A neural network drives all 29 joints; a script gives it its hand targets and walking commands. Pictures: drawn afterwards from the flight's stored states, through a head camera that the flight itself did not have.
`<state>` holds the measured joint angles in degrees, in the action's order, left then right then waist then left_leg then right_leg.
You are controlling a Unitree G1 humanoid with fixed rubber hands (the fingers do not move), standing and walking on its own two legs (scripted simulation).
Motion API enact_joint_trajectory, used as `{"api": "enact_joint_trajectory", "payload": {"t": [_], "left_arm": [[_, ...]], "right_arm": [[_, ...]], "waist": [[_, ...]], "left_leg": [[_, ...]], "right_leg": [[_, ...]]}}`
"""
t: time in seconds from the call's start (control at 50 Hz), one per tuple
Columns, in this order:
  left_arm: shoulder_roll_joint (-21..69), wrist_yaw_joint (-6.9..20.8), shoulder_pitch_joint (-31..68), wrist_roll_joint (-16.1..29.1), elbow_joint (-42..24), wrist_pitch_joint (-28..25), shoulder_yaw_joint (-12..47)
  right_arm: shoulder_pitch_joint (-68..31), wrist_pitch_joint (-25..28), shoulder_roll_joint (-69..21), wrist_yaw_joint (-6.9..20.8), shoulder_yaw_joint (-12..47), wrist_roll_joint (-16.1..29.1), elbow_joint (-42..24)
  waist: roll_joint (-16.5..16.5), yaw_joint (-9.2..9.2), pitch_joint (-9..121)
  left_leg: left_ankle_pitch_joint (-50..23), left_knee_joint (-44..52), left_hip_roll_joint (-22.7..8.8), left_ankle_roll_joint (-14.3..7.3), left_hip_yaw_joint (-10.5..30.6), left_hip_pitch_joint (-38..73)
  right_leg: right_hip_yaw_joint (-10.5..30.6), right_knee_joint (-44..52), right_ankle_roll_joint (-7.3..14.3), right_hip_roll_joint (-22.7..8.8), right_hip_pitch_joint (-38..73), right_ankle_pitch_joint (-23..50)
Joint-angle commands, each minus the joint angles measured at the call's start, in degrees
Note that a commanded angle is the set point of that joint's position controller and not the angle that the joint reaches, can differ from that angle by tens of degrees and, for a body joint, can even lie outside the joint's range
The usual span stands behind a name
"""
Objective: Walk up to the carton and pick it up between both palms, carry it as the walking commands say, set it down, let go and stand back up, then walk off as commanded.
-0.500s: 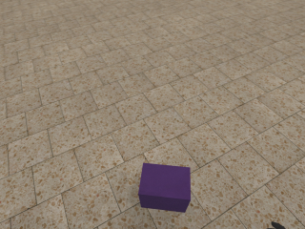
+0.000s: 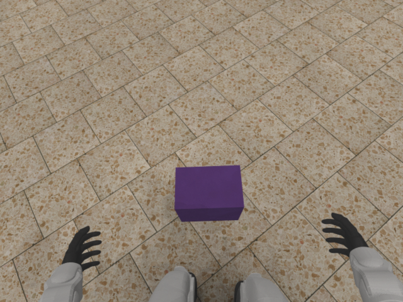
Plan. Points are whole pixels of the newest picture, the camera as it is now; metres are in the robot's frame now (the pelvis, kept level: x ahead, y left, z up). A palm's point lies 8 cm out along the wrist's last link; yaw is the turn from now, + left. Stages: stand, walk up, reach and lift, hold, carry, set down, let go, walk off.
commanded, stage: reach and lift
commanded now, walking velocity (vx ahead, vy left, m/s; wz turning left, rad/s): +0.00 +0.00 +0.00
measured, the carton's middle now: (208, 195) +0.49 +0.05 -0.62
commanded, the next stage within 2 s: none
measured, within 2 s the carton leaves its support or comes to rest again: neither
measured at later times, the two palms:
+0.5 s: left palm (102, 209) +0.30 +0.28 -0.13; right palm (324, 196) +0.35 -0.24 -0.13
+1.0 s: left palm (130, 160) +0.44 +0.26 -0.17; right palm (294, 154) +0.48 -0.19 -0.17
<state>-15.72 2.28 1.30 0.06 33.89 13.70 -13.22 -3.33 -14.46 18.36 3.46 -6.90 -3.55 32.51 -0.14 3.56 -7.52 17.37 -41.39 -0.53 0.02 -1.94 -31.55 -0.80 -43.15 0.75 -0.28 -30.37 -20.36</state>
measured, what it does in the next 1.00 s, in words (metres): lowers itself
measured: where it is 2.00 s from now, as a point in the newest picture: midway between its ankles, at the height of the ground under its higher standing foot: outside the picture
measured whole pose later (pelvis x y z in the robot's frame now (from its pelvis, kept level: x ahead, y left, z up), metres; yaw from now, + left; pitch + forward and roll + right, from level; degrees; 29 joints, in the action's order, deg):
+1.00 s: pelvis -0.04 +0.01 -0.08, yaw +0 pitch +40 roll -1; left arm -18.9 1.8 59.7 1.3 50.2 12.2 -18.8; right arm -63.4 -13.1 19.0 0.8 -15.4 0.9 52.0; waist 0.0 2.3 0.2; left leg 16.9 -58.8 -0.2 -0.2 -0.1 -82.2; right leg 0.2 -60.0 0.0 1.1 -80.5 -19.9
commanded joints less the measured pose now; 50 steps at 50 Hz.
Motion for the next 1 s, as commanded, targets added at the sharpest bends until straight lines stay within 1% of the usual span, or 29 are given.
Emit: {"api": "enact_joint_trajectory", "payload": {"t": [0.0, 0.02, 0.08, 0.1, 0.12, 0.18, 0.2, 0.26, 0.32, 0.34, 0.36, 0.38, 0.42, 0.48, 0.5, 0.52, 0.54, 0.56, 0.62, 0.68, 0.7, 0.76, 0.8, 0.82, 0.9, 0.92, 0.94, 0.96, 0.98], "left_arm": [[-8.9, -0.5, 8.7, 2.5, -6.3, -0.6, -1.9], [-8.7, -0.7, 6.5, 1.5, -5.3, 0.1, -2.2], [-9.8, -1.8, 12.6, 2.1, -10.8, -0.4, -1.2], [-11.4, -1.7, 15.3, 3.1, -10.4, -0.3, -1.3], [-9.9, -1.9, 16.2, 3.5, -9.1, -0.1, 0.3], [-10.7, -1.5, 17.7, 3.3, -3.6, 2.7, -0.3], [-9.8, -1.3, 20.9, 3.9, -5.3, 2.5, 0.3], [-11.7, -1.2, 27.1, 3.0, -5.8, 1.9, 0.2], [-10.2, -1.2, 31.9, 2.9, -4.5, 1.7, -0.6], [-11.2, -1.4, 28.8, 3.1, -0.8, 2.5, -0.9], [-13.0, -1.4, 31.1, 2.5, -0.3, 2.2, -2.3], [-12.5, -1.5, 31.4, 2.4, 1.1, 2.0, -1.9], [-13.5, -1.4, 40.0, 1.8, -3.0, 1.4, -3.0], [-13.4, -0.9, 43.2, 2.1, 1.2, 1.5, -3.3], [-12.9, -0.8, 46.9, 2.8, 0.5, 1.8, -3.3], [-14.3, -0.7, 47.8, 3.7, 3.0, 2.2, -3.1], [-14.8, -0.8, 46.8, 3.4, 5.4, 2.1, -4.3], [-12.7, -0.6, 50.1, 3.0, 5.3, 1.5, -3.8], [-15.7, -1.0, 51.4, 2.3, 3.2, 0.5, -5.2], [-13.4, -0.7, 55.3, 2.3, 3.5, -0.2, -5.2], [-13.6, -0.4, 63.0, 4.2, 2.9, -0.7, -3.9], [-14.9, -0.3, 61.2, 2.0, 4.9, -1.2, -6.0], [-13.6, -0.2, 62.5, 1.7, 5.8, -1.3, -6.3], [-13.6, -0.6, 66.3, 2.6, 5.5, -1.7, -5.7], [-13.2, -0.6, 70.6, 0.2, 6.7, -3.6, -7.3], [-12.6, -0.7, 74.9, 2.1, 10.0, -3.5, -6.1], [-14.0, -0.7, 74.8, 1.0, 9.3, -3.8, -7.3], [-14.7, -0.9, 75.3, 0.8, 11.2, -3.3, -7.5], [-15.1, -0.8, 74.2, 0.2, 11.4, -3.7, -9.1]], "right_arm": [[-18.5, 1.4, 10.6, -0.9, -3.5, -0.4, -8.7], [-15.7, 0.8, 9.3, -0.8, -3.3, 0.6, -5.9], [-17.9, 0.5, 9.9, -1.7, -4.0, 0.7, -2.9], [-19.8, 0.5, 10.0, -2.1, -4.6, 0.3, -2.8], [-22.0, 0.5, 9.7, -1.8, -3.3, 2.0, -1.4], [-23.8, -2.0, 10.7, -2.7, -4.6, 0.4, 3.9], [-26.1, -2.4, 7.9, -2.8, -2.3, 2.4, 4.1], [-29.3, -1.7, 9.9, -3.1, -4.4, 2.4, 3.2], [-35.5, -2.1, 11.1, -3.6, -5.6, 2.4, 2.2], [-34.3, -2.5, 10.9, -3.4, -6.2, 2.0, 3.8], [-35.7, -2.3, 10.0, -3.3, -5.0, 2.7, 3.3], [-35.4, -2.3, 8.4, -3.4, -4.4, 2.6, 4.4], [-41.6, -1.6, 10.0, -2.7, -4.8, 4.5, 2.3], [-45.8, -1.7, 8.9, -2.6, -3.1, 5.1, 3.7], [-50.6, -1.9, 10.7, -2.5, -3.9, 6.3, 3.1], [-52.1, -2.2, 12.8, -3.0, -4.9, 5.0, 2.5], [-52.3, -2.4, 12.5, -3.2, -4.6, 4.2, 3.0], [-54.4, -1.8, 12.2, -3.3, -6.0, 3.8, 5.7], [-55.3, -1.1, 10.8, -2.9, -4.1, 6.7, 5.2], [-59.8, -0.2, 10.5, -2.6, -6.2, 5.4, 5.9], [-66.3, 0.3, 10.5, -2.7, -6.4, 5.6, 5.7], [-64.6, 0.9, 10.5, -3.1, -7.1, 5.0, 6.8], [-64.7, 1.2, 12.3, -3.1, -9.0, 5.2, 8.5], [-68.2, 1.7, 10.0, -3.0, -7.5, 5.2, 10.5], [-70.8, 3.7, 9.4, -3.0, -9.5, 5.0, 10.7], [-74.9, 3.2, 9.9, -2.7, -10.5, 4.1, 14.1], [-73.9, 3.1, 9.3, -2.8, -9.9, 4.1, 14.6], [-74.8, 2.9, 9.2, -3.0, -10.7, 3.9, 14.2], [-76.9, 2.9, 8.9, -2.9, -9.8, 3.5, 12.7]], "waist": [[-5.9, 0.72, 22.0], [-2.8, 1.75, 22.8], [0.3, 1.0, 32.1], [-2.4, -0.68, 32.3], [0.6, 0.75, 31.9], [-2.4, -0.04, 30.6], [-1.0, 0.68, 28.9], [0.4, -2.09, 33.3], [1.7, 0.23, 38.9], [-0.4, -0.93, 37.9], [-1.0, 0.52, 39.0], [-2.1, -0.05, 39.5], [0.9, 1.0, 41.8], [-1.6, -0.24, 43.0], [1.3, 1.58, 45.4], [-2.0, -0.59, 47.2], [-4.7, -0.57, 47.1], [-0.9, -0.47, 46.4], [-2.2, 1.91, 56.6], [-1.6, 0.42, 59.6], [-3.9, -1.82, 58.1], [-3.1, -0.81, 64.1], [1.9, -0.98, 67.9], [-1.2, -1.42, 65.6], [3.6, -0.24, 67.5], [0.3, -2.02, 63.4], [2.3, -0.76, 65.6], [0.3, -2.15, 68.2], [-1.8, 0.82, 69.0]], "left_leg": [[-11.9, -0.7, 2.7, 1.1, 1.3, 3.7], [-13.5, -1.1, 2.6, 1.6, 1.4, 5.2], [-17.7, -3.7, 2.3, 2.5, 1.3, 6.1], [-17.3, -4.9, 2.0, 1.9, 1.8, 4.0], [-15.8, -5.0, 2.4, 2.2, 0.9, 3.1], [-11.1, -5.1, 2.7, 1.6, 0.4, -0.6], [-9.2, -4.7, 2.5, 1.5, 0.1, -2.4], [-7.4, -5.8, 2.7, 1.8, -0.4, -3.2], [-13.4, -7.1, 2.9, 2.7, -0.2, -6.6], [-11.7, -6.9, 2.8, 2.3, 0.4, -6.8], [-12.2, -8.3, 2.9, 1.8, 0.4, -8.4], [-12.6, -7.7, 3.1, 1.6, 0.1, -9.6], [-9.2, -8.4, 3.1, 2.0, -0.5, -11.0], [-7.3, -9.4, 2.7, 1.5, -0.4, -13.3], [-6.8, -9.0, 2.8, 1.8, -0.5, -11.7], [-5.0, -10.0, 2.8, 1.5, -0.5, -13.5], [-7.3, -9.7, 2.3, 1.2, -0.6, -14.1], [-8.0, -9.3, 2.5, 2.0, -0.5, -15.5], [-16.8, -11.9, 2.9, 1.3, 0.0, -10.6], [-21.0, -12.7, 3.0, 1.6, 0.9, -11.3], [-19.1, -13.8, 2.4, 1.2, 1.5, -11.8], [-24.9, -14.7, 2.9, 1.2, 1.5, -11.9], [-28.2, -15.4, 2.9, 2.0, 1.8, -7.8], [-26.7, -16.0, 2.5, 1.2, 1.9, -8.7], [-30.9, -17.3, 2.8, 1.5, 1.6, -10.8], [-29.7, -18.1, 2.4, 1.4, 2.6, -14.7], [-28.5, -17.5, 2.6, 1.8, 1.4, -13.3], [-27.8, -18.2, 2.3, 1.2, 2.0, -13.1], [-29.8, -17.8, 3.0, 1.2, 1.6, -16.7]], "right_leg": [[-0.2, 0.9, -1.0, 2.0, 3.2, 5.7], [0.1, 0.7, -0.5, 2.1, 2.7, 6.8], [0.8, -2.6, -0.3, 2.2, 0.9, 10.6], [0.3, -4.3, -1.0, 2.6, -0.5, 11.8], [0.6, -3.2, -0.6, 2.1, -1.9, 10.1], [1.1, -3.2, -1.1, 2.0, -2.3, 9.2], [2.2, -2.3, -0.9, 1.5, -2.9, 7.4], [1.5, -3.4, -1.4, 1.9, -5.4, 6.2], [2.8, -4.4, -1.3, 2.0, -4.1, 11.1], [1.6, -5.5, -2.0, 2.5, -6.4, 9.3], [2.1, -5.8, -2.0, 2.4, -8.0, 9.7], [1.7, -5.7, -2.2, 2.5, -7.2, 10.9], [1.8, -6.5, -2.1, 2.6, -9.2, 7.6], [1.4, -7.2, -2.4, 2.4, -10.9, 6.2], [1.7, -7.0, -2.1, 2.6, -11.5, 4.9], [1.4, -7.4, -2.5, 2.3, -11.4, 3.6], [0.6, -8.1, -3.0, 2.6, -12.5, 5.5], [1.0, -7.4, -2.7, 2.6, -13.9, 6.0], [0.3, -11.2, -3.0, 3.3, -13.0, 14.8], [-0.6, -12.0, -3.0, 4.1, -16.1, 17.4], [-0.3, -11.9, -2.9, 4.0, -20.1, 14.9], [0.0, -13.4, -3.0, 4.1, -16.5, 23.1], [0.7, -12.8, -2.7, 4.0, -20.0, 23.7], [-0.5, -13.2, -3.0, 4.5, -24.3, 20.8], [1.2, -13.5, -2.9, 3.9, -27.6, 26.1], [0.3, -15.4, -3.5, 4.0, -31.9, 23.9], [1.0, -13.3, -3.3, 3.9, -31.5, 21.9], [-0.1, -14.3, -3.5, 4.1, -31.0, 23.5], [0.9, -15.3, -3.7, 4.0, -27.3, 27.1]]}}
